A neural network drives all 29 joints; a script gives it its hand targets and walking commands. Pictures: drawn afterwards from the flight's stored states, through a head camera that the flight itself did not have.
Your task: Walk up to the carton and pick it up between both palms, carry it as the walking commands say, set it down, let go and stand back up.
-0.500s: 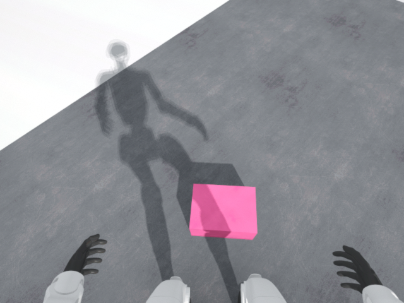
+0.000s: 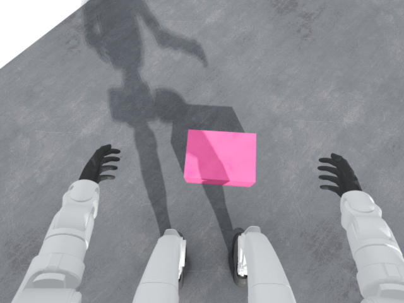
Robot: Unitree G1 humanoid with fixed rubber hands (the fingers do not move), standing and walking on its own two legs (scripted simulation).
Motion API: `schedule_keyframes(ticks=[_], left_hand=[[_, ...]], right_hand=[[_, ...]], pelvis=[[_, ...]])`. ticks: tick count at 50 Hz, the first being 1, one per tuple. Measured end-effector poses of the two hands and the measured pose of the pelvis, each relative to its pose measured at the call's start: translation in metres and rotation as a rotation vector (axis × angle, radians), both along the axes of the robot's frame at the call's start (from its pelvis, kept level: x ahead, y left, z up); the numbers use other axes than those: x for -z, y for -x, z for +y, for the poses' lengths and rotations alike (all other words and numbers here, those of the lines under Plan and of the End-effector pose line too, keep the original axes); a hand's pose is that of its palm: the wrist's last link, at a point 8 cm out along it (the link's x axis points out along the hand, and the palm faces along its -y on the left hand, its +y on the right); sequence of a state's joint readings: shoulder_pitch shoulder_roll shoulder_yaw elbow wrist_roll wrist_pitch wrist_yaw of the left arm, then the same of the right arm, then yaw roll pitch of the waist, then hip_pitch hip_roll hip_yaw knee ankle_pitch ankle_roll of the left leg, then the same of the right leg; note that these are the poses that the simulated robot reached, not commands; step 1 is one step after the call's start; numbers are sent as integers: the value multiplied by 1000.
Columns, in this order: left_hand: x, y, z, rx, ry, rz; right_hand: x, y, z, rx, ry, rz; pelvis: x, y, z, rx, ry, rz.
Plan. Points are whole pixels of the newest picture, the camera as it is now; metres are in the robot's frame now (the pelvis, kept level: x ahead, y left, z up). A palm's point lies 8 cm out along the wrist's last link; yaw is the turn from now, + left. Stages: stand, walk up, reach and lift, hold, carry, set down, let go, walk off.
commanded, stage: reach and lift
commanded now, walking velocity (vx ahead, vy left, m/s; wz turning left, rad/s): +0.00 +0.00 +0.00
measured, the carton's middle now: (219, 159) +0.52 -0.04 -0.63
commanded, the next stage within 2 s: none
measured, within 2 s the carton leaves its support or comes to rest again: neither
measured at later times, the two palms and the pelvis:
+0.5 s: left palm (119, 127) +0.46 +0.22 -0.13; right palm (326, 141) +0.44 -0.27 -0.15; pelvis +0.01 +0.00 -0.03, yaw +0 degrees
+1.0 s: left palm (140, 117) +0.52 +0.19 -0.19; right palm (314, 127) +0.49 -0.27 -0.20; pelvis -0.02 +0.00 -0.06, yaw +1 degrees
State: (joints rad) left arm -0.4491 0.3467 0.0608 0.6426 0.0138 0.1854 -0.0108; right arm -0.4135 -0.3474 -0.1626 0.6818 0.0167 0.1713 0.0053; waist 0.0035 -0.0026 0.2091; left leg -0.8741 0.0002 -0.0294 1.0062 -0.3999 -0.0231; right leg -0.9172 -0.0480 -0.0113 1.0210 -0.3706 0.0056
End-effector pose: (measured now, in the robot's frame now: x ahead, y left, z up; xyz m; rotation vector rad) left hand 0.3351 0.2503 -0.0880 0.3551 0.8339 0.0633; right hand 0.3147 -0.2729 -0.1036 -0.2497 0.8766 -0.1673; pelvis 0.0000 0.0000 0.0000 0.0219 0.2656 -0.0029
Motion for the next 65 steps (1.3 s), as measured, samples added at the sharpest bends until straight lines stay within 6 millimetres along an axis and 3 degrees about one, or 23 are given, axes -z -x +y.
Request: schedule_keyframes(ticks=[19, 35, 45, 51, 58, 65], left_hand=[[32, -101, -21, -2, 60, -86], [49, -176, -59, 3, 126, -175], [78, -184, -63, -35, 155, -172], [104, -180, -61, -63, 174, -164], [145, -175, -60, -66, 183, -157], [188, -182, -64, -69, 185, -173]], right_hand=[[37, -100, 9, 101, -95, -123], [56, -160, 5, 158, -167, -223], [79, -176, 7, 162, -190, -235], [101, -175, 8, 163, -186, -226], [140, -170, 11, 167, -188, -215], [184, -173, 6, 170, -178, -212]], pelvis=[[21, -4, 3, -4, 5, 241], [34, 0, 1, -9, 1, 398], [47, 8, -3, -12, -5, 458], [64, 18, -2, -13, -3, 488], [101, 32, 1, -13, 5, 505], [148, 44, 2, -13, 11, 507]])
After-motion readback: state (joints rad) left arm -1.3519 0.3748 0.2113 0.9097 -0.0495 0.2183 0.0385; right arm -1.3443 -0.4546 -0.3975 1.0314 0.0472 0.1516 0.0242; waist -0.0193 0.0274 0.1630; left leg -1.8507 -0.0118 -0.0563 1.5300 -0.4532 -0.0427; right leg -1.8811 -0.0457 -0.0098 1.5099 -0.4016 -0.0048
